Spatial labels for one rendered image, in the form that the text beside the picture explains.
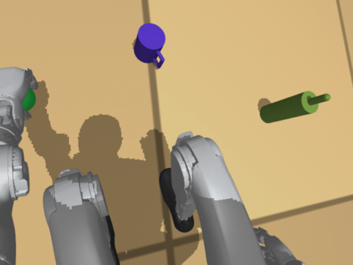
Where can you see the left robot arm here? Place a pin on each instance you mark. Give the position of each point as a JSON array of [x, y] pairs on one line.
[[14, 173]]

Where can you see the left robot foot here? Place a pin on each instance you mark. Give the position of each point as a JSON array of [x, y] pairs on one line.
[[112, 241]]

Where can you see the right robot foot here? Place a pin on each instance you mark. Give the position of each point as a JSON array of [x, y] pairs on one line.
[[165, 183]]

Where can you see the left robot hand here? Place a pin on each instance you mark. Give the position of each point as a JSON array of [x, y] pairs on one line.
[[15, 83]]

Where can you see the right robot hand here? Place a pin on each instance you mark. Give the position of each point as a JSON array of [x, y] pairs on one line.
[[275, 251]]

